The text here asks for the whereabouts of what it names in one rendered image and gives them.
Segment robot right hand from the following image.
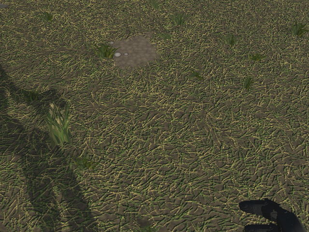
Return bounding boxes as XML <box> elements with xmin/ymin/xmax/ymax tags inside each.
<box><xmin>239</xmin><ymin>198</ymin><xmax>307</xmax><ymax>232</ymax></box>

